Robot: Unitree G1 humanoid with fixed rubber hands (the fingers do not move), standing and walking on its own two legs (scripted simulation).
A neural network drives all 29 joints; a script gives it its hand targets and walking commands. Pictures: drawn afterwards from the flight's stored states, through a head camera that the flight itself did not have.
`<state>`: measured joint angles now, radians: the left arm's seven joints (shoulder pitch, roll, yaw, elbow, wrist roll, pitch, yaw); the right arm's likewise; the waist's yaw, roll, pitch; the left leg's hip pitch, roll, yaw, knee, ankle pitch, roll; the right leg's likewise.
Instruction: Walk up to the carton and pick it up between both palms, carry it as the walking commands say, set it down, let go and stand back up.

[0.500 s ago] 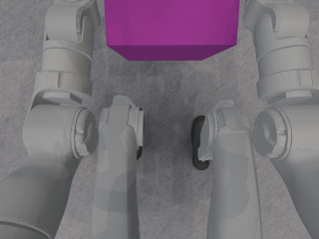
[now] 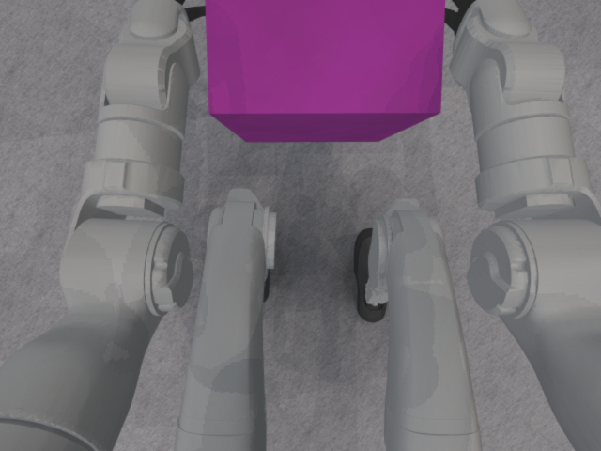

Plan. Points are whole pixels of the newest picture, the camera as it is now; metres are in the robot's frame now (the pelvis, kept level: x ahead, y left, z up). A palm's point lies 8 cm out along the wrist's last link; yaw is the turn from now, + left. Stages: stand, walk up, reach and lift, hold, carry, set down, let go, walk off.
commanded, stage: reach and lift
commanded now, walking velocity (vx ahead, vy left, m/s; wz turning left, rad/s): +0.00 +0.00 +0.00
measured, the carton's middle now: (317, 47) +0.54 +0.02 -0.15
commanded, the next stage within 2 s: none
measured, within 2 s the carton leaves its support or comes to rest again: neither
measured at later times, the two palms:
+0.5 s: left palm out of the picture +0.51 +0.17 +0.01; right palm out of the picture +0.52 -0.13 +0.02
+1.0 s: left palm out of the picture +0.48 +0.17 +0.09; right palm out of the picture +0.49 -0.13 +0.09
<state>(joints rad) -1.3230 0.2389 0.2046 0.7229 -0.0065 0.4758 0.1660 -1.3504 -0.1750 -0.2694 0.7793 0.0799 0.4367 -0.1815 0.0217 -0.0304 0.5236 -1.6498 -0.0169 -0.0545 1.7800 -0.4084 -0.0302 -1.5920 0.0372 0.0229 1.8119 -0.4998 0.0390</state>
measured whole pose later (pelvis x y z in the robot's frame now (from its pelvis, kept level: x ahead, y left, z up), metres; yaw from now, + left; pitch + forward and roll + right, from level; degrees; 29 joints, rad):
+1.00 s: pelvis +0.00 +0.00 +0.13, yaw +1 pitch +5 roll -2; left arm -1.10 0.15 0.20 0.65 0.02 0.50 0.18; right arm -1.12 -0.11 -0.27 0.72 0.06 0.45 -0.16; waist 0.02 -0.01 0.52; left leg -1.11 -0.02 -0.07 1.33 -0.32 -0.03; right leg -1.05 0.04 0.02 1.34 -0.39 0.04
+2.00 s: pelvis +0.11 +0.00 +0.26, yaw +2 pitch +6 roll -2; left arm -0.50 -0.12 0.32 0.60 0.25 0.55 0.11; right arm -0.54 0.11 -0.41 0.69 -0.24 0.50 -0.03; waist 0.02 0.00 -0.12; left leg -0.55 -0.01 -0.10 0.66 -0.21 -0.02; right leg -0.48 0.03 0.03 0.63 -0.25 0.02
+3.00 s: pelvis +0.13 +0.00 +0.27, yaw +3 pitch -4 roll -2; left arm -0.39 -0.14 0.26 0.47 0.23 0.74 0.12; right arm -0.40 0.13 -0.32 0.52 -0.24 0.72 -0.04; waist -0.01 0.01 -0.12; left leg -0.27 -0.01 -0.10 0.54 -0.20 -0.02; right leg -0.18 0.03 0.03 0.47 -0.22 0.02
